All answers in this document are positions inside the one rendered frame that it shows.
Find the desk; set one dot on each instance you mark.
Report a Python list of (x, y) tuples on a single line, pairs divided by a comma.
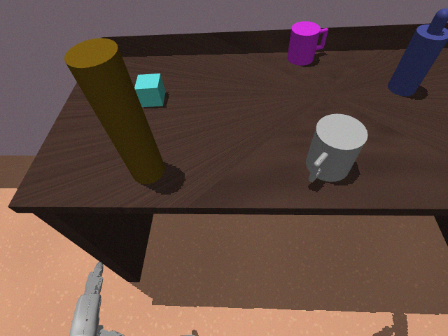
[(234, 133)]

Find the left robot hand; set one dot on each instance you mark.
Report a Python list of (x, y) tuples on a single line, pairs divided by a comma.
[(86, 316)]

